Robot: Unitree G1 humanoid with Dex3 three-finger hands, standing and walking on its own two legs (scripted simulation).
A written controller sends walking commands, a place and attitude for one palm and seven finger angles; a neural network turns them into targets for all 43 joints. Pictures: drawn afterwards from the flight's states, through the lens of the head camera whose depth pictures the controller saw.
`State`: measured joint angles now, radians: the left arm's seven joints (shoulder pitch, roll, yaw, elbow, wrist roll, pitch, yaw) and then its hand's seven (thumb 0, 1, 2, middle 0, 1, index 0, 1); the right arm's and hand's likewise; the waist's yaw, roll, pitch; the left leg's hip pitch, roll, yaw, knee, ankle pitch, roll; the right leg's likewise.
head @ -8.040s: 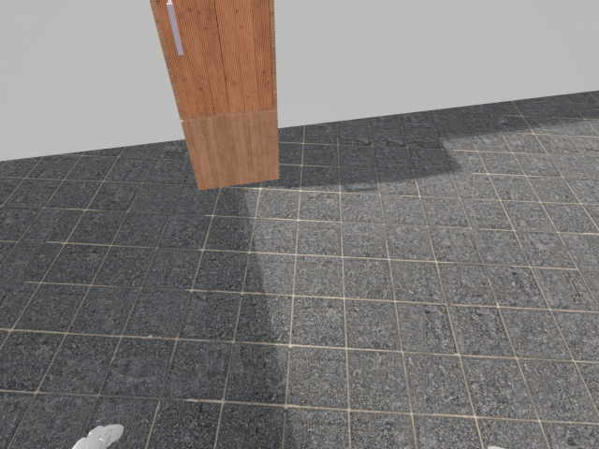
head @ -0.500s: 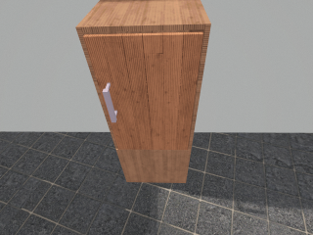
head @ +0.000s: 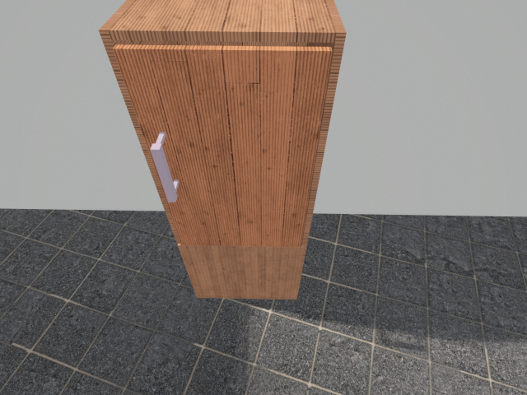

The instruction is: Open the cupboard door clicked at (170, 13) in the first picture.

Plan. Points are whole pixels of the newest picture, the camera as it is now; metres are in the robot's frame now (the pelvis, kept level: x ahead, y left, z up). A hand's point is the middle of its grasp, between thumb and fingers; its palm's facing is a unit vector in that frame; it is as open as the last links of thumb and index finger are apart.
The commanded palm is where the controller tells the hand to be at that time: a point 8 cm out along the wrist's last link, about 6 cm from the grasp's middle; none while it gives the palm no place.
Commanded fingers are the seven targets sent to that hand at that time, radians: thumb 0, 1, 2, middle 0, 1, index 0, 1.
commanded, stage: come to a stop and stand still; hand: left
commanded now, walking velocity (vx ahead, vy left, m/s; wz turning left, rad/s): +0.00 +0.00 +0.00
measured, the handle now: (167, 168) +0.55 +0.24 +0.00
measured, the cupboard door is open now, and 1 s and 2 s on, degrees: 0 0 0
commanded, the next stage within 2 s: look again from close up in 0.42 s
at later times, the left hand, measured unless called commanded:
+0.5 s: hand out of the picture +0.02 +0.16 -0.18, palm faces +0.02 -0.98 -0.17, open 7.3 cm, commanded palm none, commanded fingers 0.00 0.90 0.90 -0.20 -0.30 -0.20 -0.30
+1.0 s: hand out of the picture +0.04 +0.17 -0.17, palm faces +0.02 -0.98 -0.20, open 7.3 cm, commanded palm none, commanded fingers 0.00 0.90 0.90 -0.20 -0.30 -0.20 -0.30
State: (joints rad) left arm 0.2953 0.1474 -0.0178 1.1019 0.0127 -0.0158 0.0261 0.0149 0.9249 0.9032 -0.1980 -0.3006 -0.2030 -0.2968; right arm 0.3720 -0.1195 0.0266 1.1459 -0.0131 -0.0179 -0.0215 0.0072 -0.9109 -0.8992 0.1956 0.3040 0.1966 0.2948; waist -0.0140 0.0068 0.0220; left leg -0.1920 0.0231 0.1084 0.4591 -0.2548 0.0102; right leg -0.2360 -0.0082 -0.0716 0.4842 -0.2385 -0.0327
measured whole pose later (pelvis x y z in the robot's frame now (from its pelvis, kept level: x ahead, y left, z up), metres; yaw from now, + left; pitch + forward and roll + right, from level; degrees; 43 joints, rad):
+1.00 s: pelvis +0.04 -0.01 +0.00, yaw +0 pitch -1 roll +1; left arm 0.28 0.16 0.00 1.12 0.01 -0.02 0.03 0.01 0.92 0.90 -0.20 -0.30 -0.20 -0.30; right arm 0.28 -0.13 0.02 1.16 -0.01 -0.03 -0.04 0.01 -0.92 -0.90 0.20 0.30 0.20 0.29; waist 0.00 0.00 0.02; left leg -0.12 0.03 0.10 0.42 -0.29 -0.01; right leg -0.17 0.00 -0.08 0.45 -0.28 -0.04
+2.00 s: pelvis -0.03 +0.01 -0.07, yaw +2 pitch +12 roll -2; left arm 0.27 0.27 0.26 0.08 -0.29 -0.31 -0.28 0.01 0.05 0.54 -0.26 -0.85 -0.26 -0.84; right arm 0.32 -0.22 0.04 0.56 0.02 -0.23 -0.05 0.02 -0.90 -0.90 0.20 0.31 0.20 0.30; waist -0.02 0.02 -0.10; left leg -0.78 0.04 0.05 1.03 -0.46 0.03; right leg -0.77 -0.03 -0.11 0.98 -0.41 -0.02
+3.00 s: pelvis -0.01 +0.01 -0.04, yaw +2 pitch +9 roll -2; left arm -0.04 0.41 0.45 0.45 -0.36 -0.32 -0.53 -0.01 -0.50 0.30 -0.30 -1.20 -0.30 -1.20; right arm 0.30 -0.29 0.04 0.57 0.03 -0.21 -0.07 0.01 -0.90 -0.90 0.20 0.30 0.20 0.30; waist -0.02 0.01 -0.06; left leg -0.64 0.04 0.05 0.89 -0.42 0.02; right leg -0.63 -0.02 -0.11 0.84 -0.38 -0.03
